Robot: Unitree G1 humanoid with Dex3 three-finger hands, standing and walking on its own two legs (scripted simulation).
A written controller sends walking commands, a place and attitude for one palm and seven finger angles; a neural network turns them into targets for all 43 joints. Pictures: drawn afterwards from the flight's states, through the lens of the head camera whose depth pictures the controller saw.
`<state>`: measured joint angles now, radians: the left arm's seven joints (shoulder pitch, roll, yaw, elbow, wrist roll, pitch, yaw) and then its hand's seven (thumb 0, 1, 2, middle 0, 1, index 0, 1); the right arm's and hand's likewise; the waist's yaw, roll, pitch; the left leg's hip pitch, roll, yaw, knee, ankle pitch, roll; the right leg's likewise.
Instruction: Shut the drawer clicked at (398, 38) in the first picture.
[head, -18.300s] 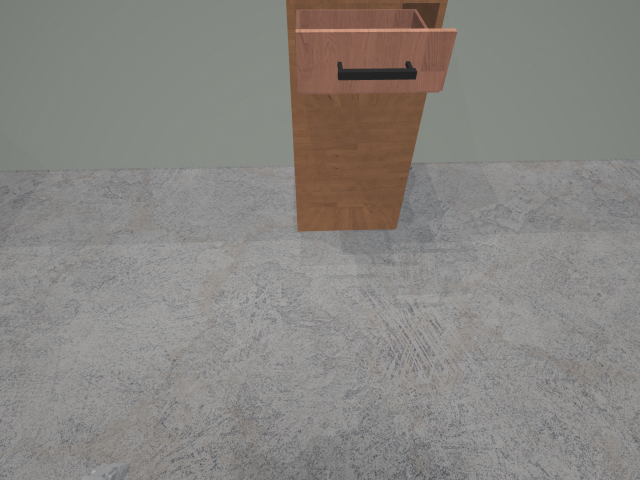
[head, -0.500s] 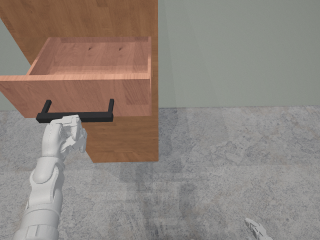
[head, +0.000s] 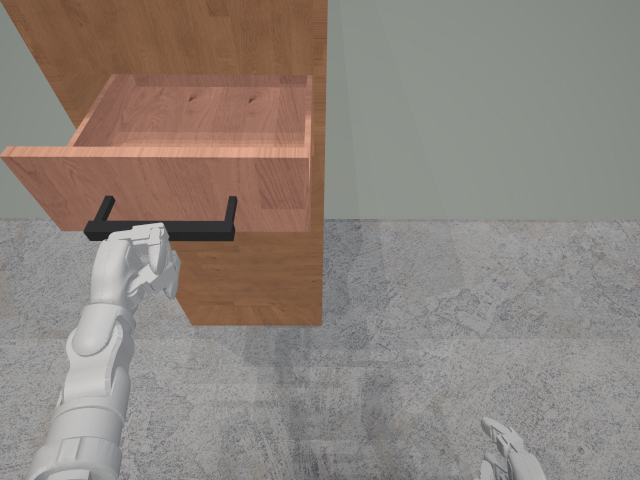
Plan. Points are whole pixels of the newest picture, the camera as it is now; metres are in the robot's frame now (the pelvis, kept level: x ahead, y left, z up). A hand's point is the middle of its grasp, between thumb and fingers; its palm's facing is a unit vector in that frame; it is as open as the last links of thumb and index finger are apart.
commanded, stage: push the drawer shut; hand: left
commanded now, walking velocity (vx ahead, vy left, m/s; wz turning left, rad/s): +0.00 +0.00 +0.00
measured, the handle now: (165, 217) +0.43 +0.23 +0.07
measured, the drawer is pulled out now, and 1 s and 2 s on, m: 0.19 0.08 0.00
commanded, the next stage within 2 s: pull the fist back off the drawer in 1.96 s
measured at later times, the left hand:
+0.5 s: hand (176, 236) +0.40 +0.21 +0.07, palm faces +0.03 -1.00 -0.02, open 3.1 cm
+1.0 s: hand (188, 204) +0.46 +0.21 +0.07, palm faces +0.03 -1.00 -0.01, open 3.3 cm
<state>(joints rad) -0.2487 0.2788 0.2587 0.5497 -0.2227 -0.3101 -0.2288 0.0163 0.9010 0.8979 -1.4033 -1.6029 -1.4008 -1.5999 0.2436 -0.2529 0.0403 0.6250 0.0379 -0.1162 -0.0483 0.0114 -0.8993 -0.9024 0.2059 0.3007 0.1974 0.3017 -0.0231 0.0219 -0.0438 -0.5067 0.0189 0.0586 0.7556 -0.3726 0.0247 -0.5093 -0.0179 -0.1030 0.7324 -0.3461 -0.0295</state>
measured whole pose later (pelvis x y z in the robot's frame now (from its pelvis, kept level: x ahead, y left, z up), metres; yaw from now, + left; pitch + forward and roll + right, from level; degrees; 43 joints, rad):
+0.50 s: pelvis -0.02 +0.00 -0.01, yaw +0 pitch +10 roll -1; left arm -0.59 0.39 0.32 0.95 -0.19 -0.38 -0.29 0.00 0.83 0.93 -1.40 -1.60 -1.40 -1.60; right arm 0.31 -0.27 0.05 0.68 0.03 -0.07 -0.06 0.01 -0.90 -0.90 0.21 0.30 0.20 0.30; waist -0.07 0.01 -0.04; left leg -0.62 0.03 0.04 0.81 -0.36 0.02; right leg -0.61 -0.01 -0.12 0.78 -0.33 -0.04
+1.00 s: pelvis -0.01 +0.01 -0.02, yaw -1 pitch +14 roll -2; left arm -0.78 0.46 0.37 1.13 -0.14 -0.40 -0.25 0.02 0.87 0.94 -1.40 -1.60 -1.40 -1.60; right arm 0.37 -0.27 0.04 0.68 0.01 -0.02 -0.03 0.01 -0.90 -0.90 0.21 0.30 0.20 0.30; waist -0.12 0.01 -0.06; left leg -0.72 0.03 0.06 0.87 -0.39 0.03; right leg -0.71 -0.01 -0.10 0.81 -0.34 -0.03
